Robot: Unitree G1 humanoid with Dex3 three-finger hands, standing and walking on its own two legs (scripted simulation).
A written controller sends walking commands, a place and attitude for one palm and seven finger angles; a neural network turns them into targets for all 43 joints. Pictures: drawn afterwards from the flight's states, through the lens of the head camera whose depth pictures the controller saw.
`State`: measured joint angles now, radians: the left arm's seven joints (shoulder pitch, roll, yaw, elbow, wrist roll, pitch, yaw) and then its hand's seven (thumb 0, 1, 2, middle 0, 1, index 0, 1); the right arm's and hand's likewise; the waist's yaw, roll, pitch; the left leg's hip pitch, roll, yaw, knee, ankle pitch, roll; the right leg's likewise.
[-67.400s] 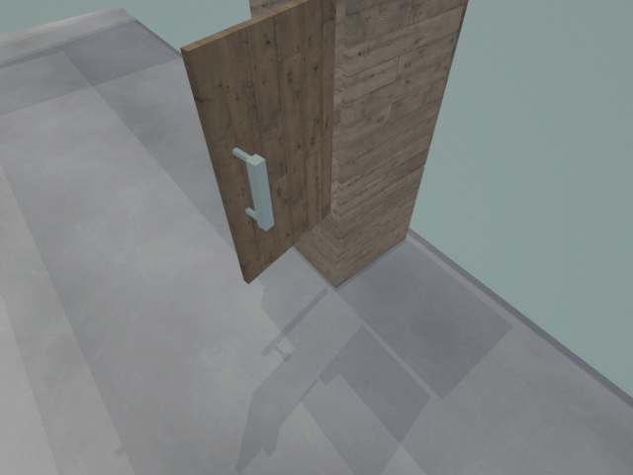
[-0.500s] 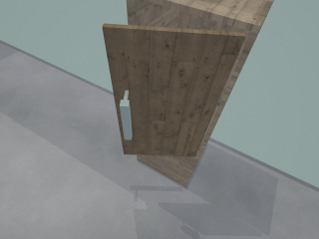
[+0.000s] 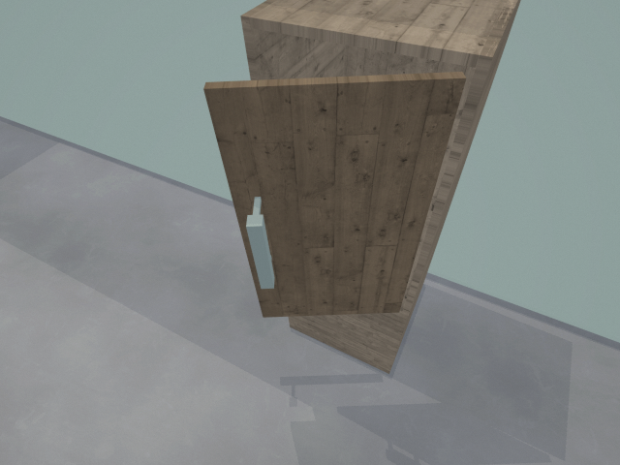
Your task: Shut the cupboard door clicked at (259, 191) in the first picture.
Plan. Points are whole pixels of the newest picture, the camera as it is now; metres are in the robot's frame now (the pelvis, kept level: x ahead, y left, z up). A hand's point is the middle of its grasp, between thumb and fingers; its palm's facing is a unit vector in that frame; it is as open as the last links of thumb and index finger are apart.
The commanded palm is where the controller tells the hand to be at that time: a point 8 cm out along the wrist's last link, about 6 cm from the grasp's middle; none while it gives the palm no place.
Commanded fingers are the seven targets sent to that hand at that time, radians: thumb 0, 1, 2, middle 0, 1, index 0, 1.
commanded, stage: look again from close up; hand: left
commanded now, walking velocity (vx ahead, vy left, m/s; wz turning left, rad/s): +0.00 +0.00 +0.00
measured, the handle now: (262, 244) +0.47 +0.12 -0.03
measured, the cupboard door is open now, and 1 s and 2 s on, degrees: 29 29 29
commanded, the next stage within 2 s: raise the hand and make a fist in 0.54 s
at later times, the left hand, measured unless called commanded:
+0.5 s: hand out of the picture +0.03 +0.16 -0.17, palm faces +0.01 -0.97 -0.22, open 7.3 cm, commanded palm none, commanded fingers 0.00 0.90 0.90 -0.20 -0.30 -0.20 -0.30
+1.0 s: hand (229, 431) +0.18 +0.13 -0.05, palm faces +0.05 -1.00 +0.00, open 6.5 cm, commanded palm +0.13 +0.20 -0.06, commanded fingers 0.00 0.90 0.90 -0.53 -0.66 -0.53 -0.66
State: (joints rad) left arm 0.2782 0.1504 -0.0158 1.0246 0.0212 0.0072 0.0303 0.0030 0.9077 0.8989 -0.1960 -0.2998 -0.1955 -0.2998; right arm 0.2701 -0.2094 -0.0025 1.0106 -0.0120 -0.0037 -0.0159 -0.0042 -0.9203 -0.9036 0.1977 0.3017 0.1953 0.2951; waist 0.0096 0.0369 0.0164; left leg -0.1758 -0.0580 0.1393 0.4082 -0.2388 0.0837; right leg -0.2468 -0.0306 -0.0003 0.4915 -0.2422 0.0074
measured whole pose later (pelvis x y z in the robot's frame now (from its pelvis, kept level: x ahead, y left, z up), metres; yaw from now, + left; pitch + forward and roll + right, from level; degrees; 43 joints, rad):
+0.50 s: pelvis +0.02 -0.02 +0.00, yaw +0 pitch +0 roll +1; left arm 0.25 0.15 -0.02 1.12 0.01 -0.01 0.04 0.00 0.93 0.90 -0.20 -0.30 -0.20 -0.30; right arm 0.28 -0.15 0.02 1.14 -0.01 -0.02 -0.03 0.01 -0.91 -0.90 0.20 0.30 0.19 0.29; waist 0.00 0.02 0.03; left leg -0.12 -0.03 0.12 0.37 -0.25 0.05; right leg -0.19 0.00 -0.02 0.44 -0.25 -0.02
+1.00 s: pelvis -0.02 -0.06 -0.08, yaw +3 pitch +13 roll +2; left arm 0.38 0.16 0.13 0.20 -0.25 -0.62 -0.30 0.00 0.91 0.90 -0.36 -0.48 -0.36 -0.48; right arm 0.15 -0.28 -0.09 0.55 0.01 -0.27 0.01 0.01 -0.91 -0.90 0.20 0.30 0.19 0.29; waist 0.01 -0.05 -0.16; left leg -0.81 0.00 0.05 1.10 -0.50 0.01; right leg -0.84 0.00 -0.08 1.13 -0.52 -0.08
